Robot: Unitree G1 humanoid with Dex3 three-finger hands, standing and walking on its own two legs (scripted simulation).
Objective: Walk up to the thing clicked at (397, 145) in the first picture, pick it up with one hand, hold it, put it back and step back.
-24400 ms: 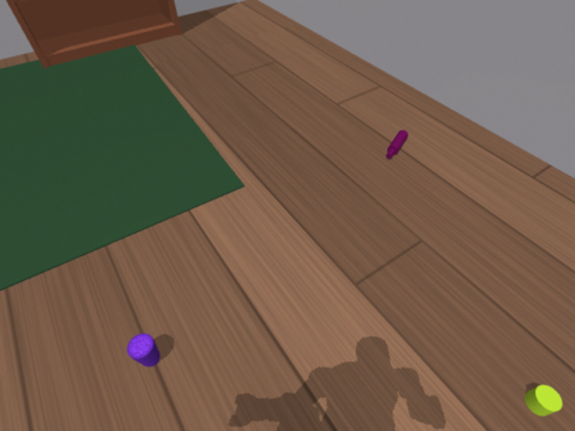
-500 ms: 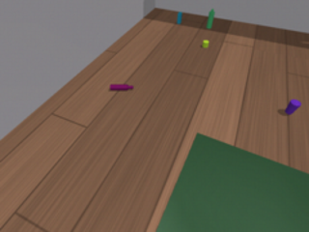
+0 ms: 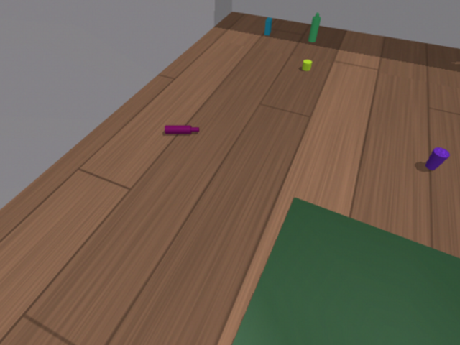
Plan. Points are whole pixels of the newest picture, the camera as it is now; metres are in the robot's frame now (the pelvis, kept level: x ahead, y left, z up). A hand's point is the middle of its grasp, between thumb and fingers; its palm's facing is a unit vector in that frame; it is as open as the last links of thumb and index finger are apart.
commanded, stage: stand
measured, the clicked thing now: (182, 129) +1.52 +0.35 -0.76
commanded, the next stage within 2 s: walk up in 0.82 s
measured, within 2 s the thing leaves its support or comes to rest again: neither
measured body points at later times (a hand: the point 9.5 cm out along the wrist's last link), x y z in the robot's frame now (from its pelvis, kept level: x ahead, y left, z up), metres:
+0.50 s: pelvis +0.01 +0.00 +0.00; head +0.02 +0.00 +0.45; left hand +0.08 +0.30 -0.13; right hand +0.08 -0.30 -0.13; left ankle -0.01 +0.12 -0.75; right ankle +0.00 -0.14 -0.75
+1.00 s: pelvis +0.03 -0.02 -0.01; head +0.03 -0.02 +0.44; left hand +0.11 +0.31 -0.12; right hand +0.06 -0.34 -0.13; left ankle -0.01 +0.12 -0.75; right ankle +0.04 -0.15 -0.72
